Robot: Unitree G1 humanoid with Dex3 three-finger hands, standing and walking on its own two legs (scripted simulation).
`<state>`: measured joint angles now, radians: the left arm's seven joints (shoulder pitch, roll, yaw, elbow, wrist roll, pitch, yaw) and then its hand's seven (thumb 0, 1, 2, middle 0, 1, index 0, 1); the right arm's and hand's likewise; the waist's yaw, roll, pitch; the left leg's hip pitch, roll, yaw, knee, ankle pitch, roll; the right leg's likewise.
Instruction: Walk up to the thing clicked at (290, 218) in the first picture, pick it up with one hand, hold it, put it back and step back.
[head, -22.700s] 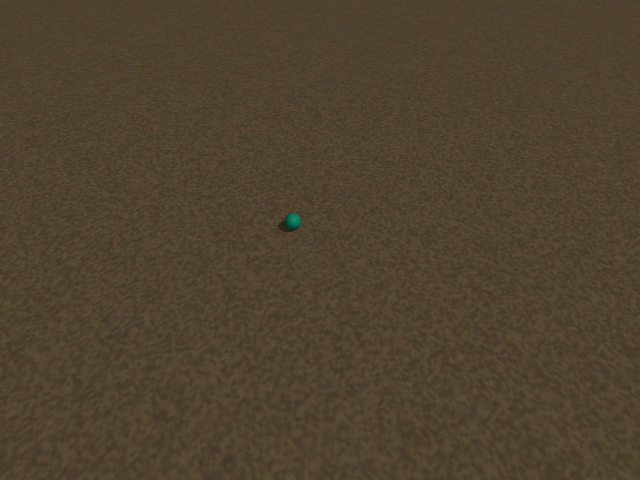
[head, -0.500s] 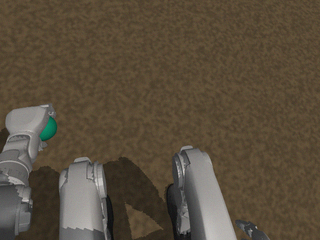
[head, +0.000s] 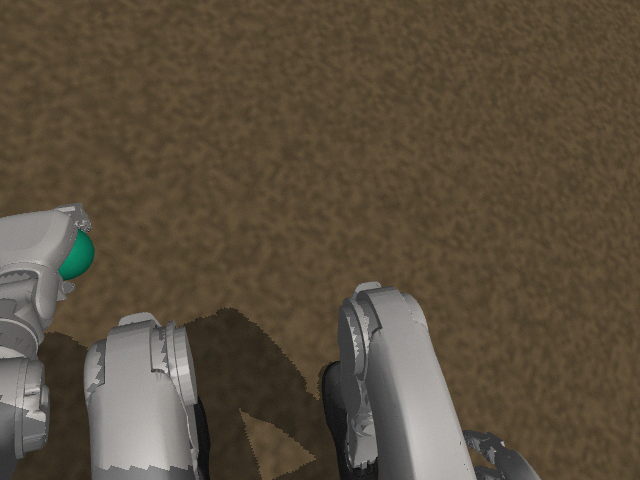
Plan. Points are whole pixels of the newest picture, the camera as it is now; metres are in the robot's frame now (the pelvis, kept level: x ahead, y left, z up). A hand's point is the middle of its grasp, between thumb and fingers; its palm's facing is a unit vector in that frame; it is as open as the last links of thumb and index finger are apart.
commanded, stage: rest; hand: left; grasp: from above
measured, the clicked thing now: (62, 252) +0.42 +0.29 -0.21
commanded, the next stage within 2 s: open in 1.58 s
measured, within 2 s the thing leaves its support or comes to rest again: rests again in 1.12 s
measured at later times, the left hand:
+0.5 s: hand (68, 262) +0.41 +0.29 -0.24, palm faces -0.46 -0.12 -0.88, open 9.8 cm
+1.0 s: hand (76, 262) +0.42 +0.29 -0.26, palm faces -0.46 -0.12 -0.88, open 9.7 cm
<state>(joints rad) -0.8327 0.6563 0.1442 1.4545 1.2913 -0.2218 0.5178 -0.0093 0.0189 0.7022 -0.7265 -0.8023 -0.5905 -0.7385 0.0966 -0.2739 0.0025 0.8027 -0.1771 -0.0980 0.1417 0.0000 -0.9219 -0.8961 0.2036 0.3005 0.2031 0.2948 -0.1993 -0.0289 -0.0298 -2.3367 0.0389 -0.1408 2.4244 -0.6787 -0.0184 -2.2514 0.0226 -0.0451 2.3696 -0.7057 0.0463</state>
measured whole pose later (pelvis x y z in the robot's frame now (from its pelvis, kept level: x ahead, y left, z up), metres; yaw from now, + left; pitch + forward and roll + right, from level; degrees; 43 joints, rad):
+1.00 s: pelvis +0.01 +0.00 -0.04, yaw -4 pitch +29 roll -10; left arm -0.86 0.79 0.21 1.63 1.31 -0.24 0.65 0.01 0.06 0.65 -0.72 -0.76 -0.58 -0.70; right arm 0.06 -0.30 0.12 0.82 -0.28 -0.18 0.26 0.00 -0.91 -0.89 0.20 0.30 0.20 0.29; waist -0.27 -0.08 0.07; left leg -2.38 0.04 -0.23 2.58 -0.72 -0.03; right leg -2.27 0.05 -0.11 2.47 -0.71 0.06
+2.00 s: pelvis +0.00 +0.01 -0.03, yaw -7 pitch +26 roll -13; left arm -0.90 0.89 0.17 1.74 1.28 -0.24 0.71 0.00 -0.23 0.81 -0.31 -0.88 -0.30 -0.85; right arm 0.04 -0.34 0.19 0.80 -0.31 -0.30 0.33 0.00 -0.90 -0.89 0.20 0.30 0.20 0.30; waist -0.30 -0.12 0.14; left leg -2.35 0.04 -0.27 2.60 -0.73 -0.02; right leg -2.22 0.07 -0.14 2.44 -0.70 0.07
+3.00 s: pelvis +0.01 +0.01 -0.02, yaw -6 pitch +29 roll -12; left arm -0.81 0.78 0.16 1.42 1.24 -0.20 0.62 0.00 -0.48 0.98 -0.08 -1.01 -0.10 -1.00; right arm 0.10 -0.32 0.11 0.81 -0.24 -0.25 0.34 0.00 -0.91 -0.89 0.20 0.30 0.20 0.30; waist -0.24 -0.05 0.02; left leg -2.37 0.03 -0.25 2.55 -0.73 -0.02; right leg -2.24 0.05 -0.13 2.41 -0.71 0.06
